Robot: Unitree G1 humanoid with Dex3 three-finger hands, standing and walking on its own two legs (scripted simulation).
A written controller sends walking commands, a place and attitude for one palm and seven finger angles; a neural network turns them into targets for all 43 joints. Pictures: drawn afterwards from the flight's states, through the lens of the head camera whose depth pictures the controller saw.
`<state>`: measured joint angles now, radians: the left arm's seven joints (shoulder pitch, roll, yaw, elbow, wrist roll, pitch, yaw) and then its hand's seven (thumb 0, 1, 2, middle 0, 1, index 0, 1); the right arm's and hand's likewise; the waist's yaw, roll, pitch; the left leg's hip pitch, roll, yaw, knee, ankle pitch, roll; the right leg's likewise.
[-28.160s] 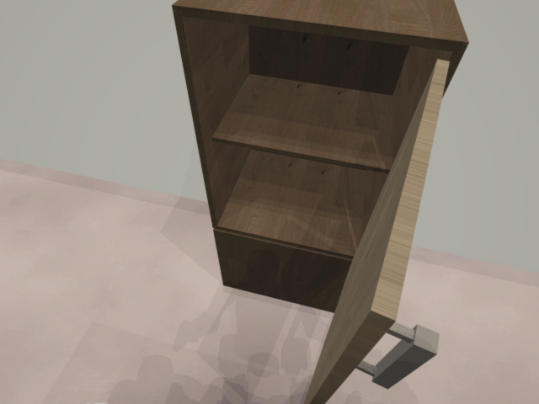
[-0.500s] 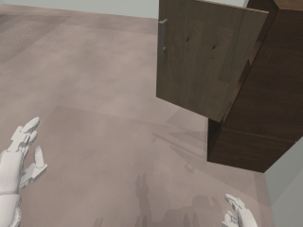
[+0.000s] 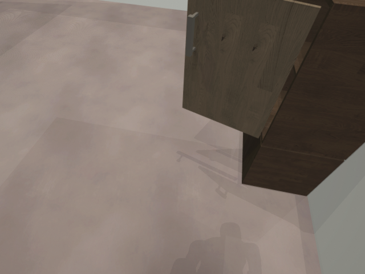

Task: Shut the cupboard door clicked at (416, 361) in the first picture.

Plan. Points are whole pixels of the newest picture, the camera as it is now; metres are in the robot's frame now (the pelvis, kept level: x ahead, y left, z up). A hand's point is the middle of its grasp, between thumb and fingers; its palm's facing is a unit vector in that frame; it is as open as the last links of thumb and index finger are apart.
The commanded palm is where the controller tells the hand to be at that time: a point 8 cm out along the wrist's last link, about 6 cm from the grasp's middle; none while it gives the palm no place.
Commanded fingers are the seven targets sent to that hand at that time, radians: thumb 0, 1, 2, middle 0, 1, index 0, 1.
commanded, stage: let the arm hang, fingers relaxed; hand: left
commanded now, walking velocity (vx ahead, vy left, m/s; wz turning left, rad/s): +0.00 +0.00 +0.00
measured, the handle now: (192, 34) +0.92 +0.02 +0.07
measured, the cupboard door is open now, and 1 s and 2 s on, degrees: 72 72 72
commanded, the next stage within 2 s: look to check the result in 0.54 s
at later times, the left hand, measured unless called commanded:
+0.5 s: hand out of the picture -0.01 +0.15 -0.18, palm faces +0.01 -0.99 -0.14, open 7.4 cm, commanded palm none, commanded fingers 0.00 0.90 0.90 -0.20 -0.30 -0.20 -0.30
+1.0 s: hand out of the picture +0.00 +0.18 -0.17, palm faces -0.01 -0.98 -0.22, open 7.4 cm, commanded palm none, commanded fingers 0.00 0.90 0.90 -0.20 -0.30 -0.20 -0.30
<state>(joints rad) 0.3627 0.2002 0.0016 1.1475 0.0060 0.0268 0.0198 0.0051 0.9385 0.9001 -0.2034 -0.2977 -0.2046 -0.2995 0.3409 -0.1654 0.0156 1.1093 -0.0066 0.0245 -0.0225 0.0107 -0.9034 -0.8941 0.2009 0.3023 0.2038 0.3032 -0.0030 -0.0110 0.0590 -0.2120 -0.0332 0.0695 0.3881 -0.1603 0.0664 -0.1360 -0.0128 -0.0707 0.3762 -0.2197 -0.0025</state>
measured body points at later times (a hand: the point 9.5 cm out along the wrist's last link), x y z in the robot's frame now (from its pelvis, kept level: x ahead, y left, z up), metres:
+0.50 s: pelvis +0.00 +0.00 +0.00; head +0.00 +0.01 +0.45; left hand -0.01 +0.21 -0.17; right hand -0.03 -0.21 -0.16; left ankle +0.03 +0.07 -0.74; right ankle -0.01 -0.12 -0.74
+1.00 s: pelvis +0.01 -0.01 +0.00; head +0.01 -0.01 +0.45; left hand +0.01 +0.24 -0.16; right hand +0.00 -0.24 -0.16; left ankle +0.03 +0.07 -0.74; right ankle -0.01 -0.12 -0.74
